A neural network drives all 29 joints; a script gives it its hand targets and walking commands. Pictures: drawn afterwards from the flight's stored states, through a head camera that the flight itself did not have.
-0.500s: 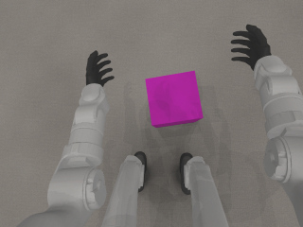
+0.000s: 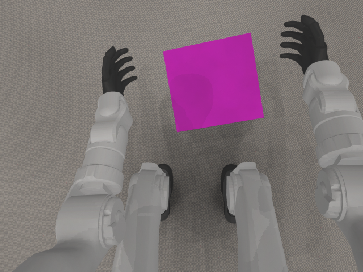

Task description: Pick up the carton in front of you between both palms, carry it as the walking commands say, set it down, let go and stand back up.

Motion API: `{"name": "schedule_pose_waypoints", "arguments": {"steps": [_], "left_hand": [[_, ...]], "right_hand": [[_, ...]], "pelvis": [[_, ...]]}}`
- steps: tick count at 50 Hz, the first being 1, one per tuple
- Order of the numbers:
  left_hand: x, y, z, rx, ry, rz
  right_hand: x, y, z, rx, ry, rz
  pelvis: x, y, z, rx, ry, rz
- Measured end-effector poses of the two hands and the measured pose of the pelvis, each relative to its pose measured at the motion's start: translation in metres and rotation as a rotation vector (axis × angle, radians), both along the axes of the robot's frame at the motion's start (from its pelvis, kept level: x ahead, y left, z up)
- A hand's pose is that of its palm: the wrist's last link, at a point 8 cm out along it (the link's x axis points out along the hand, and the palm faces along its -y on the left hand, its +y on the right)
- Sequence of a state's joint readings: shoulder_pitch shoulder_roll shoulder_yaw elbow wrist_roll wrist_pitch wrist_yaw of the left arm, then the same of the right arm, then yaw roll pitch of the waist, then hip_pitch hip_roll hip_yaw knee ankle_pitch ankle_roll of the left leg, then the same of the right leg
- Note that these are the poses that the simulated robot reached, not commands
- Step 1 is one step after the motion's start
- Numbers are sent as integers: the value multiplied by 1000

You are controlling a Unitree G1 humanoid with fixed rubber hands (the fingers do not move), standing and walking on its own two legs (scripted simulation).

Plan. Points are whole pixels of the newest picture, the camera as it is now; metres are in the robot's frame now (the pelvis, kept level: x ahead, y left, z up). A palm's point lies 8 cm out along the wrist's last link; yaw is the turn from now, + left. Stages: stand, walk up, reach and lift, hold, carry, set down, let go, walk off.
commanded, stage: reach and lift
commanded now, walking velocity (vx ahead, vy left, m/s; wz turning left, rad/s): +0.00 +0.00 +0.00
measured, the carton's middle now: (210, 91) +0.47 -0.06 -0.38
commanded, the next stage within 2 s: none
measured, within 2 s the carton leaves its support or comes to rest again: leaves its support in 1.30 s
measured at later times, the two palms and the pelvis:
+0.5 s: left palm (134, 90) +0.48 +0.15 -0.30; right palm (276, 77) +0.49 -0.23 -0.32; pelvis -0.03 +0.01 -0.13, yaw +1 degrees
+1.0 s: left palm (150, 87) +0.49 +0.10 -0.30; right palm (269, 77) +0.49 -0.21 -0.31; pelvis -0.03 +0.01 -0.13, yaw +0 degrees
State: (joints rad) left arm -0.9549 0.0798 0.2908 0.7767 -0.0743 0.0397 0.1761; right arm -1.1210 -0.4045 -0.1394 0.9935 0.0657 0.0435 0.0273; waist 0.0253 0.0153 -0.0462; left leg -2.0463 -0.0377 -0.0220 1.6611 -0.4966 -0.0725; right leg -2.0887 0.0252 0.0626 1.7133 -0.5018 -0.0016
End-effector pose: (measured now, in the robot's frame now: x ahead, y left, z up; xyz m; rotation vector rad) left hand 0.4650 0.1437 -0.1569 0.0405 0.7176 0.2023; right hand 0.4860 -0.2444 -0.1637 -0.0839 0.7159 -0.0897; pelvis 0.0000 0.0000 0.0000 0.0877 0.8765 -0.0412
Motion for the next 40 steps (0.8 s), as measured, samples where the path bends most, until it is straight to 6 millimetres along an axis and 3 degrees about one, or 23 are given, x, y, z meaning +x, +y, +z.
{"name": "schedule_pose_waypoints", "arguments": {"steps": [10,18,24,29,40], "left_hand": [[0,-4,-75,-19,4,-6],[3,-6,-126,-10,56,-29],[17,4,-143,0,50,-27],[21,2,-150,2,44,-46],[16,-16,-142,-20,50,-65]], "right_hand": [[0,2,-71,2,-5,-12],[0,8,-125,15,35,-18],[1,15,-158,13,36,-5],[-1,16,-164,14,23,-11],[-7,14,-149,21,20,-24]], "pelvis": [[-24,8,-72,-10,-99,7],[-35,10,-107,-11,-166,10],[-35,7,-126,-6,-206,25],[-32,5,-134,-11,-218,30],[-30,8,-130,-15,-206,18]]}}
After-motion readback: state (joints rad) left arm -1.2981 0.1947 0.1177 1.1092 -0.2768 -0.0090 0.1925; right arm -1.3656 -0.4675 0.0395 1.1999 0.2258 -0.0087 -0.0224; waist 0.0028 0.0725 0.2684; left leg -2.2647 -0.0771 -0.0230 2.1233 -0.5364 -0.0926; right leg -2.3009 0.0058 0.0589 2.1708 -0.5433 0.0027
